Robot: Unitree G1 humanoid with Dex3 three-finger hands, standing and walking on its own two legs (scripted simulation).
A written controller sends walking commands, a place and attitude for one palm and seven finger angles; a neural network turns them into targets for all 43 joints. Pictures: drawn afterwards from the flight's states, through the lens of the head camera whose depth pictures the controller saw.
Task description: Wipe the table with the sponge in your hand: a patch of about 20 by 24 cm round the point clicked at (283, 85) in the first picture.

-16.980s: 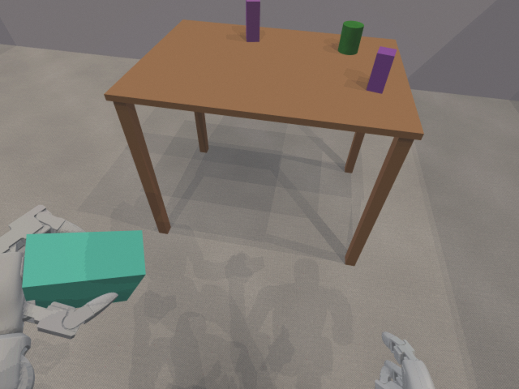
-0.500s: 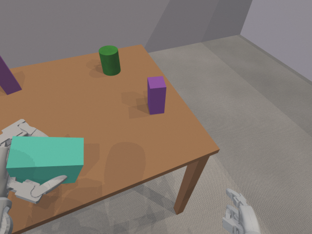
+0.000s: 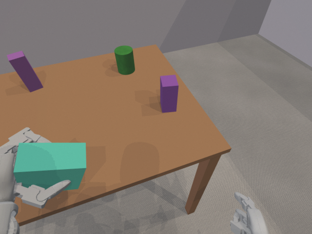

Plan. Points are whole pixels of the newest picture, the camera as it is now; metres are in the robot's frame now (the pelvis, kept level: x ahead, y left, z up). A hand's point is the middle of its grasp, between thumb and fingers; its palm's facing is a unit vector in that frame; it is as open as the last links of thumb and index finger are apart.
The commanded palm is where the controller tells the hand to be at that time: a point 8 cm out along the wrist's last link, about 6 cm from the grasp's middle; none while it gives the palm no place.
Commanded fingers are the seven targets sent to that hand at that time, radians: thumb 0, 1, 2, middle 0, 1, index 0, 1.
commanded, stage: come to a stop and stand still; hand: left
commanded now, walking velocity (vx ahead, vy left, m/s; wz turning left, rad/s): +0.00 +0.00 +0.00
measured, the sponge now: (62, 168) +0.21 +0.21 +0.13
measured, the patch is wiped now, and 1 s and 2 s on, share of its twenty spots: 0.00 0.00 0.00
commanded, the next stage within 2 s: look again from close up in 0.60 s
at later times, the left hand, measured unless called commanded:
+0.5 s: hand (16, 162) +0.21 +0.29 +0.15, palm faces +0.33 -0.86 -0.39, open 9.7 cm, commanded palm +0.16 +0.33 +0.18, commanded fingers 0.00 0.10 1.30 -1.20 -1.60 -1.20 -1.60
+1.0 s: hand (40, 153) +0.24 +0.26 +0.14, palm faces +0.18 -0.88 -0.43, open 9.7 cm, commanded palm +0.19 +0.32 +0.18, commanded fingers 0.00 0.10 1.30 -1.20 -1.60 -1.20 -1.60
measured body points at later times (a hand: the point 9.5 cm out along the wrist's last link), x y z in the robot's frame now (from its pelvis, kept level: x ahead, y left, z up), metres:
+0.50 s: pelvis +0.00 +0.05 +0.01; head +0.00 +0.05 +0.45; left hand +0.19 +0.33 +0.17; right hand +0.17 -0.17 -0.07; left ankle +0.02 +0.14 -0.74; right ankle +0.02 -0.07 -0.74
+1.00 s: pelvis +0.01 +0.05 +0.00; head +0.04 +0.06 +0.45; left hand +0.22 +0.31 +0.16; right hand +0.15 -0.19 -0.08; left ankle +0.02 +0.14 -0.74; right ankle +0.02 -0.07 -0.74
